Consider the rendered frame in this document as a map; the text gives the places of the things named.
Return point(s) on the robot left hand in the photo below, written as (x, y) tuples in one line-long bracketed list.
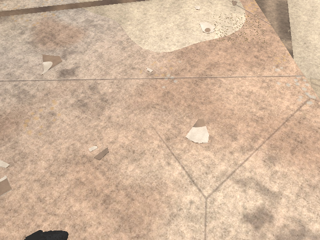
[(48, 235)]

